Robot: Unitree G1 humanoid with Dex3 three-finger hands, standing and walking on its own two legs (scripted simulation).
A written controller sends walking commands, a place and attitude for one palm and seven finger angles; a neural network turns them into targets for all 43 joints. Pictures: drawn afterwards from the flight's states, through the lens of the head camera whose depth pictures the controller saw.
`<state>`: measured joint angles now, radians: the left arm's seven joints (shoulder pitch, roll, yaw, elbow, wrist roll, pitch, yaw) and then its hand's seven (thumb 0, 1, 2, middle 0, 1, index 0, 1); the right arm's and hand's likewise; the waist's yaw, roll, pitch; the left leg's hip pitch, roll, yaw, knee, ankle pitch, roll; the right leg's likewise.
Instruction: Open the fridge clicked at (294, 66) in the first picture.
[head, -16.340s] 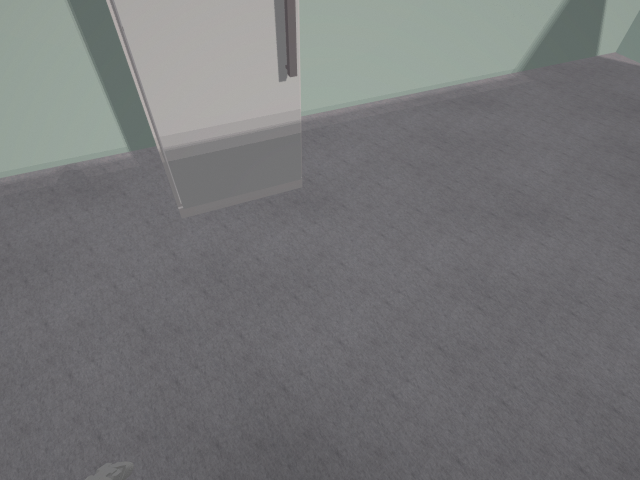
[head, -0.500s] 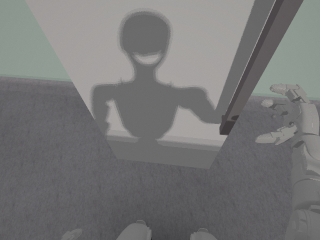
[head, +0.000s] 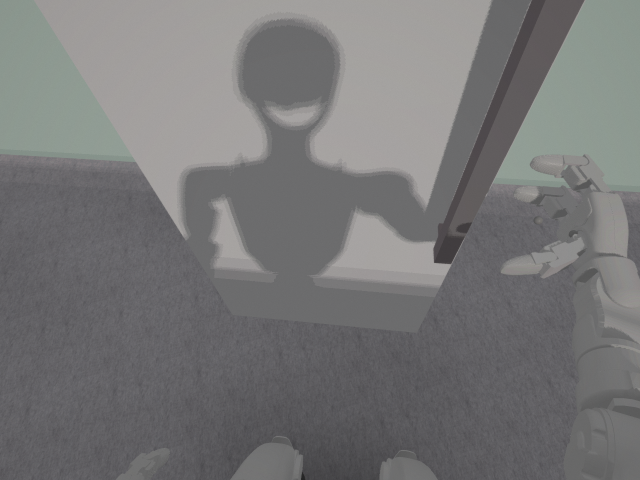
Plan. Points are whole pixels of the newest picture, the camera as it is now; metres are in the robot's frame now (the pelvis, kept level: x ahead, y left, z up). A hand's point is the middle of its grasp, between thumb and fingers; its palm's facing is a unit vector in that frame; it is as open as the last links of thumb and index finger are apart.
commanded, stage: feel for the door with the fingertips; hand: right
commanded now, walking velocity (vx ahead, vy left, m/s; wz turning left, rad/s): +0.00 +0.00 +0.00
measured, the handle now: (490, 128) +0.50 -0.13 +0.15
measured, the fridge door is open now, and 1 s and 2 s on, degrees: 0 0 0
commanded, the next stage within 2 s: slide the fingers in behind the handle in 0.70 s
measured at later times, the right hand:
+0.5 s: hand (499, 216) +0.44 -0.16 +0.07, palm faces -0.03 +1.00 +0.00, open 14.0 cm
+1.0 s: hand (507, 207) +0.45 -0.17 +0.07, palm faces -0.02 +1.00 +0.00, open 13.7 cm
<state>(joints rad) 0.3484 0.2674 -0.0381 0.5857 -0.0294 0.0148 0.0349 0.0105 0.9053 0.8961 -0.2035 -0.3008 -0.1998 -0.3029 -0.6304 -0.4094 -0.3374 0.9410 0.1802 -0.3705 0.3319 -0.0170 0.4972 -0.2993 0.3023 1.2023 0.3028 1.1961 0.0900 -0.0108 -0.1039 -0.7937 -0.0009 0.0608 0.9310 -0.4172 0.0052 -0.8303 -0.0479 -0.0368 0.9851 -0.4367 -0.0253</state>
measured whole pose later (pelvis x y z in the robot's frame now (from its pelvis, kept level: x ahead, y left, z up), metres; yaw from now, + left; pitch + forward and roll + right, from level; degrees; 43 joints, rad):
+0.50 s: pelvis +0.00 +0.00 +0.00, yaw +0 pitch +16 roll +2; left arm 0.35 0.26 -0.03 0.59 -0.02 0.01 0.02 0.01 0.91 0.90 -0.20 -0.30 -0.20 -0.30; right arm -0.60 -0.31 -0.27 0.88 0.15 -0.37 0.22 -0.02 0.50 -0.30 0.30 1.20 0.30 1.20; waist 0.09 -0.02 -0.11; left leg -0.78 0.00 0.05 0.93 -0.42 0.01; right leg -0.81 -0.05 -0.04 0.97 -0.44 -0.02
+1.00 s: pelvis +0.00 +0.01 +0.00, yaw +0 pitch +17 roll +2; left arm 0.37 0.27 -0.02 0.61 -0.02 0.02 0.02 0.01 0.91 0.90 -0.20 -0.30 -0.20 -0.30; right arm -0.68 -0.38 -0.32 0.98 0.16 -0.39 0.27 -0.02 0.50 -0.30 0.33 1.22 0.34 1.22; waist 0.10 -0.02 -0.11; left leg -0.82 -0.01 0.06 0.95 -0.42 0.02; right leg -0.85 -0.05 -0.03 0.99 -0.43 -0.01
